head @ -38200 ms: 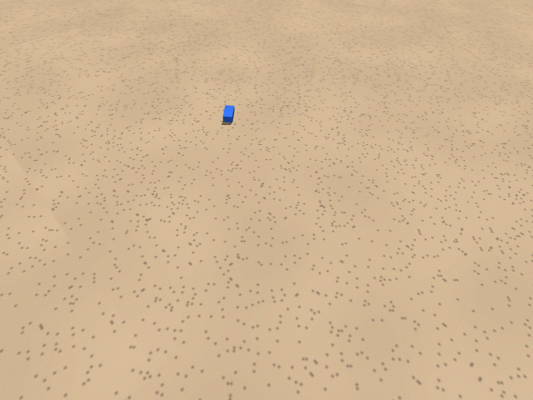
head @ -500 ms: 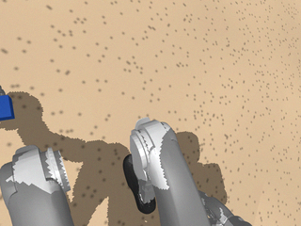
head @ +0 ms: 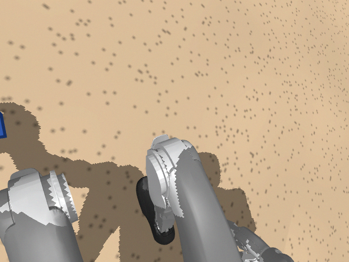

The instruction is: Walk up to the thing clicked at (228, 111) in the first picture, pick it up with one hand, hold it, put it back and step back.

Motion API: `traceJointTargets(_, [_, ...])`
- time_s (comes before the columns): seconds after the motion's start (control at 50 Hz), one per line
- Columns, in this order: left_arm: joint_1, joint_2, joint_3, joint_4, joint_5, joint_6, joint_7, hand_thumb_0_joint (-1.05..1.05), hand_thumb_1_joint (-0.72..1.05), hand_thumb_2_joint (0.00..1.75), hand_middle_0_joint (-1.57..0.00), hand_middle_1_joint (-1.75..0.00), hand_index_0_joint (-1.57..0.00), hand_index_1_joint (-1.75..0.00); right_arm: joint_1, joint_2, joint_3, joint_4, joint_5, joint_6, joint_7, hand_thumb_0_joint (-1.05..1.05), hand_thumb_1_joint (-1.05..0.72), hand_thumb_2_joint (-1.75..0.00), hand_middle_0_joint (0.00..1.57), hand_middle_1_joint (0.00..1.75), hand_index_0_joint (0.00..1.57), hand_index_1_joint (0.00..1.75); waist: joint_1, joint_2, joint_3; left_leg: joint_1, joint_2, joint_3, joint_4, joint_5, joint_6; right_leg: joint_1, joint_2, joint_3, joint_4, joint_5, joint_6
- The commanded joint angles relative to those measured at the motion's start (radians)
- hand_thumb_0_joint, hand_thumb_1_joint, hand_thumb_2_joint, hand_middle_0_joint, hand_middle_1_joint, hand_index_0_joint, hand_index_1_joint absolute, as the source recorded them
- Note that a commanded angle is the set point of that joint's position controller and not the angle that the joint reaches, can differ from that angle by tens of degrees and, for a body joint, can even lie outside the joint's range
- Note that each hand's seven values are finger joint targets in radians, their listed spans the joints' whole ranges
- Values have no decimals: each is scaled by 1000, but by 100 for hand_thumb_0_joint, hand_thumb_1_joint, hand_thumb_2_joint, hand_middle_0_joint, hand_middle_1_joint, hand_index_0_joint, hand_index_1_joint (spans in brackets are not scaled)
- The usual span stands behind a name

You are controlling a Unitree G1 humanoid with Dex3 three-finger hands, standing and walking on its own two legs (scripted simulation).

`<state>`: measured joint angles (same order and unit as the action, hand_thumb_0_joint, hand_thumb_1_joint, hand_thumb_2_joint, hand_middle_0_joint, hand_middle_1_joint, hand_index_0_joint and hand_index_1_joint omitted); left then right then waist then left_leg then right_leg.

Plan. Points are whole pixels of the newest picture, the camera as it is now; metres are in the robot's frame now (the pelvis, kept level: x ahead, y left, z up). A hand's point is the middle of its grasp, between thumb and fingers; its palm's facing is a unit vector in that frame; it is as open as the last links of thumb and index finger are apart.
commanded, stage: open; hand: left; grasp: from above
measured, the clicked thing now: out of the picture +0.42 +0.29 -0.28
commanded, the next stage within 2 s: withdraw in 0.70 s
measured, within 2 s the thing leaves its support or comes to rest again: neither
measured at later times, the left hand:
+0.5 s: hand out of the picture +0.42 +0.29 -0.25, palm faces -0.47 -0.14 -0.87, open 12.6 cm
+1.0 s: hand out of the picture +0.43 +0.29 -0.24, palm faces -0.39 -0.15 -0.91, open 13.7 cm
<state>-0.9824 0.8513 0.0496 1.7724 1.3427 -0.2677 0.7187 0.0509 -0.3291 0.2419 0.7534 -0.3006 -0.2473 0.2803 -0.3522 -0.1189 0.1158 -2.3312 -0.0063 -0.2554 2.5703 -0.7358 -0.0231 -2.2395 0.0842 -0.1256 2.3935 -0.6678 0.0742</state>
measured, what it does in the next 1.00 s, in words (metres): stands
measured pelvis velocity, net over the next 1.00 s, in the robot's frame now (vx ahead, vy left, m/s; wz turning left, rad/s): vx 0.00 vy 0.00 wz -0.01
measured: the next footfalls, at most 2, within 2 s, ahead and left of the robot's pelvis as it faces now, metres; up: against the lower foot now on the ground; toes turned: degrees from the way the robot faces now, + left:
none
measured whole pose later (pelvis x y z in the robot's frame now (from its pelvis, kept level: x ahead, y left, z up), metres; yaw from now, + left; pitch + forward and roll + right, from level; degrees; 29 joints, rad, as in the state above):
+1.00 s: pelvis +0.00 +0.00 +0.00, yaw -1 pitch +28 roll -14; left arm -0.97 0.87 0.12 1.68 1.32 -0.25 0.70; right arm 0.07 -0.33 0.24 0.72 -0.29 -0.25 0.30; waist -0.35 -0.12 0.12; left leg -2.34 -0.01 -0.26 2.57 -0.74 -0.03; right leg -2.25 0.08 -0.13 2.39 -0.66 0.07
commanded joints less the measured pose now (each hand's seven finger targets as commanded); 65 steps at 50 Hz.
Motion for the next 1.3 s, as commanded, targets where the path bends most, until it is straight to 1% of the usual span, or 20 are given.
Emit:
traceJointTargets(0.0, [-279, 152, -35, -104, -15, 12, 39, 0, -1, 57, -50, -59, -51, -57, 156, -320, -99, 21, 13, -8, -3, 0, -90, -90, 20, 30, 20, 30, -51, 479, -586, 441, 30, 107, -291, 158, 25, 306, 30, -145, -193, 200, -98])
traceJointTargets(0.04, [-275, 189, -4, -125, -23, 13, 43, 0, -4, 60, -47, -61, -49, -60, 153, -332, -96, -6, 14, -15, 1, 0, -90, -90, 20, 30, 20, 30, -50, 459, -611, 455, 30, 107, -278, 183, 28, 328, 28, -146, -192, 230, -94])
traceJointTargets(0.06, [-273, 163, -29, -107, -25, 16, 40, 0, -7, 62, -46, -62, -47, -61, 165, -325, -94, 12, 16, -13, 3, 0, -90, -90, 20, 30, 20, 30, -55, 463, -608, 441, 33, 111, -274, 188, 28, 336, 34, -139, -195, 235, -95])
traceJointTargets(0.1, [-268, 203, 12, -111, -23, 18, 42, 0, -11, 65, -42, -66, -43, -65, 173, -328, -90, 2, 15, -16, 5, 0, -90, -90, 20, 30, 20, 30, -55, 466, -622, 465, 32, 110, -269, 225, 26, 347, 28, -146, -190, 268, -90])
traceJointTargets(0.14, [-262, 152, -29, -85, -29, 25, 29, 0, -15, 68, -39, -68, -40, -67, 163, -322, -93, 16, 16, -22, 8, 0, -90, -90, 20, 30, 20, 30, -58, 485, -585, 453, 32, 106, -273, 199, 23, 317, 26, -146, -183, 244, -93])
traceJointTargets(0.16, [-262, 192, 11, -96, -34, 23, 29, 0, -15, 69, -38, -70, -39, -69, 171, -317, -83, -2, 12, -23, 11, 0, -90, -90, 20, 30, 20, 30, -60, 467, -602, 459, 33, 99, -278, 212, 23, 337, 24, -153, -187, 257, -90])
traceJointTargets(0.2, [-275, 183, -13, -105, -36, 24, 17, 0, -20, 73, -36, -70, -36, -70, 161, -329, -91, 1, 18, -20, 7, 0, -90, -90, 20, 30, 20, 30, -50, 483, -607, 457, 32, 105, -283, 193, 24, 329, 29, -145, -189, 237, -95])
traceJointTargets(0.22, [-261, 229, 27, -91, -33, 22, 17, 0, -20, 72, -34, -74, -35, -73, 180, -331, -87, -5, 16, -19, 8, 0, -90, -90, 20, 30, 20, 30, -53, 496, -608, 467, 32, 104, -288, 206, 22, 346, 27, -149, -189, 249, -95])
traceJointTargets(0.3, [-242, 203, 7, -107, -36, 19, 3, 0, -27, 79, -28, -79, -28, -78, 160, -322, -83, -12, 18, -13, 7, 0, -90, -90, 20, 30, 20, 30, -46, 501, -632, 470, 35, 105, -278, 235, 20, 367, 32, -144, -177, 274, -97])
traceJointTargets(0.4, [-237, 240, 37, -133, -38, 4, -2, 0, -32, 82, -24, -83, -24, -82, 188, -326, -82, -18, 19, -2, 4, 0, -90, -90, 20, 30, 20, 30, -43, 502, -638, 469, 34, 106, -280, 246, 23, 378, 33, -147, -187, 283, -96])
traceJointTargets(0.48, [-246, 197, 4, -129, -36, -10, -15, 0, -34, 85, -20, -86, -21, -86, 171, -324, -83, -25, 19, -3, 6, 0, -89, -90, 20, 30, 20, 30, -59, 489, -605, 464, 35, 101, -271, 215, 23, 346, 31, -154, -180, 262, -93])
traceJointTargets(0.78, [-239, 222, 29, -142, -20, -5, 19, 0, -41, 92, -11, -97, -13, -95, 178, -326, -89, -20, 15, 1, 0, 0, -89, -90, 20, 30, 20, 30, -41, 503, -620, 470, 34, 102, -294, 214, 19, 335, 31, -155, -188, 243, -98])
traceJointTargets(0.84, [-247, 232, 31, -128, -23, 3, 16, 0, -47, 95, -8, -101, -10, -99, 192, -332, -83, -29, 15, 2, 3, 0, -90, -90, 20, 30, 20, 30, -58, 470, -618, 450, 34, 109, -262, 229, 28, 357, 31, -147, -192, 274, -90])
traceJointTargets(0.9, [-278, 252, 56, -202, -40, 12, 28, 0, -49, 96, -8, -100, -9, -99, 183, -326, -93, -27, 19, -3, 2, 0, -90, -90, 20, 30, 20, 30, -31, 523, -675, 486, 37, 111, -278, 246, 22, 374, 31, -139, -194, 283, -95])
traceJointTargets(0.92, [-253, 283, 98, -206, -37, 24, 34, 0, -49, 96, -8, -101, -9, -99, 214, -324, -97, -22, 19, -3, 6, 0, -90, -90, 20, 30, 20, 30, -26, 548, -696, 507, 36, 116, -278, 272, 19, 388, 29, -139, -187, 307, -95])
traceJointTargets(1.0, [-279, 242, 124, -327, -62, 77, 27, 0, -49, 97, -7, -99, -8, -98, 217, -310, -145, -19, 34, 0, 28, 0, -90, -90, 20, 30, 20, 30, 7, 645, -772, 555, 34, 122, -309, 271, 7, 317, 19, -141, -172, 298, -104])
traceJointTargets(1.02, [-282, 184, 89, -373, -78, 96, 14, 0, -50, 97, -7, -99, -8, -98, 208, -295, -154, -26, 51, 4, 34, 0, -90, -90, 20, 30, 20, 30, 28, 663, -793, 568, 32, 125, -323, 266, 4, 294, 18, -134, -173, 290, -110])
traceJointTargets(1.1, [-207, 121, 82, -489, -131, 181, -43, 0, -49, 97, -7, -99, -8, -98, 229, -283, -212, -8, 106, 43, 44, 0, -89, -90, 20, 30, 20, 30, 95, 684, -896, 604, 21, 161, -378, 308, 7, 297, 16, -103, -208, 317, -118])
traceJointTargets(1.18, [-263, 3, 2, -505, -199, 253, -168, 0, -50, 98, -7, -99, -8, -99, 278, -258, -255, 11, 160, 94, 30, 0, -89, -90, 20, 30, 20, 30, 70, 516, -845, 504, 13, 177, -405, 238, 36, 301, 11, -66, -277, 265, -113])
traceJointTargets(1.28, [-322, -17, -46, -517, -241, 240, -362, 0, -50, 99, -11, -97, -10, -98, 311, -237, -269, -14, 192, 152, -17, 0, -90, -90, 20, 30, 20, 30, 60, 341, -801, 441, -2, 172, -444, 167, 53, 374, -2, -30, -351, 173, -112])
